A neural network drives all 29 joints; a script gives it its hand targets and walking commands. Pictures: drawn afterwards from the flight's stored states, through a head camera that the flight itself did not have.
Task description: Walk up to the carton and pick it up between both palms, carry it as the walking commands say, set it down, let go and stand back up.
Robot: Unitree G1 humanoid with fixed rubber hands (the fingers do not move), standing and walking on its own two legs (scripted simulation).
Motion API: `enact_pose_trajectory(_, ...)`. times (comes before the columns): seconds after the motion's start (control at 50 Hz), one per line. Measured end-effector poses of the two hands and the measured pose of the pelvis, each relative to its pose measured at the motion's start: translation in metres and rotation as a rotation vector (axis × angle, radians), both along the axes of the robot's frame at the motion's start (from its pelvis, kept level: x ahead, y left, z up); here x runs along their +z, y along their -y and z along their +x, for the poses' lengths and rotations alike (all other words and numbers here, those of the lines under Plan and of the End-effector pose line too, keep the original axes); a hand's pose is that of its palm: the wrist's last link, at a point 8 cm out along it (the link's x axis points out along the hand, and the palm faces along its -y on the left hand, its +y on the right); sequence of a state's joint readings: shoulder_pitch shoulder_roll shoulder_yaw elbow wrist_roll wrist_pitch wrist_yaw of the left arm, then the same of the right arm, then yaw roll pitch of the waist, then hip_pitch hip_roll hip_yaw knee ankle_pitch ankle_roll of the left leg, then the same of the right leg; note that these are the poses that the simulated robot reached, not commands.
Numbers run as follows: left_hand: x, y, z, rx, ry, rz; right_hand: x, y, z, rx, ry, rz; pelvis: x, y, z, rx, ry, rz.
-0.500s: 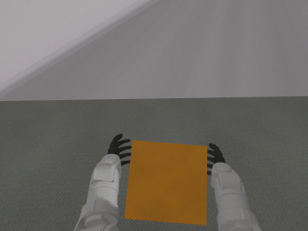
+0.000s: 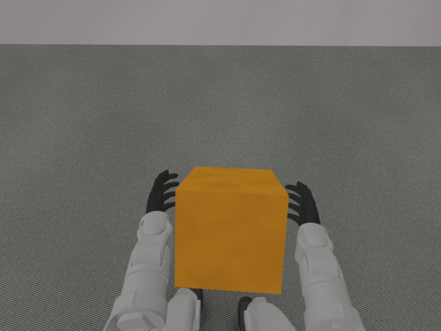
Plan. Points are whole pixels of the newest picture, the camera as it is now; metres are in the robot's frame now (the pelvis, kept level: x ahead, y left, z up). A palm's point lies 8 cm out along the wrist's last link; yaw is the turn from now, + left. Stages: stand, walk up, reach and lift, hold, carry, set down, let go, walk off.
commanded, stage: set down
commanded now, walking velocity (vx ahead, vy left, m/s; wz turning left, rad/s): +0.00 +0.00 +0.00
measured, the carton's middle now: (230, 218) +0.34 -0.02 -0.19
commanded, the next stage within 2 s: none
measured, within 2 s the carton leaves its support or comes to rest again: neither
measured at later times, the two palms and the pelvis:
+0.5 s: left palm (169, 201) +0.37 +0.12 -0.15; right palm (297, 212) +0.34 -0.17 -0.15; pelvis -0.03 +0.00 -0.08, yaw -1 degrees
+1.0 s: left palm (176, 203) +0.39 +0.12 -0.23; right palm (287, 215) +0.36 -0.17 -0.23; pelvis -0.05 +0.00 -0.15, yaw -3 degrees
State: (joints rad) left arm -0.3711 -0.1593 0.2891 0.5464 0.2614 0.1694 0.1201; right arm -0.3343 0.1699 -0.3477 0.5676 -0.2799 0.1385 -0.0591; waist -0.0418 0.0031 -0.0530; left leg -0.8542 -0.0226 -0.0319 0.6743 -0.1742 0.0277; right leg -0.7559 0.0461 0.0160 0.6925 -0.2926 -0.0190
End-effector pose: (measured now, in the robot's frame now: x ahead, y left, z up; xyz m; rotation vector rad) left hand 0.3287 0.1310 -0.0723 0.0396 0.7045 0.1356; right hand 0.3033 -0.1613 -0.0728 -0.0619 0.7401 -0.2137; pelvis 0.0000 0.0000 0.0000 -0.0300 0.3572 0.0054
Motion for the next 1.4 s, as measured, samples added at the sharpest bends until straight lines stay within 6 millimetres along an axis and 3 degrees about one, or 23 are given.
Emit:
enact_pose_trajectory(0.1,-0.020,0.003,0.002,-0.014,0.026,-0.011,-0.025,0.001,-0.010,-0.046,0.005,0.005,-0.019,-0.003,-0.016,-0.005,-0.057,-0.005)
enact_pose_trajectory(0.26,-0.041,0.009,0.014,0.000,0.063,-0.005,-0.045,0.005,0.008,-0.047,0.043,0.006,-0.049,-0.004,-0.034,-0.008,-0.093,-0.004)
enact_pose_trajectory(0.42,-0.057,0.008,0.035,0.033,0.068,-0.038,-0.061,0.006,0.033,-0.048,0.051,0.022,-0.068,0.001,-0.032,-0.011,-0.147,0.002)
enact_pose_trajectory(0.66,-0.113,0.015,0.043,0.016,0.008,-0.018,-0.114,0.013,0.043,-0.076,-0.005,0.052,-0.096,0.006,-0.021,-0.025,-0.309,0.006)
enact_pose_trajectory(1.06,-0.169,0.014,0.061,0.025,0.062,-0.033,-0.171,0.009,0.056,-0.102,0.054,0.028,-0.162,-0.001,-0.049,-0.042,-0.386,-0.003)
enact_pose_trajectory(1.4,-0.230,0.018,0.072,0.027,0.020,-0.011,-0.233,0.013,0.072,-0.083,0.012,0.033,-0.201,0.005,-0.052,-0.044,-0.475,0.010)
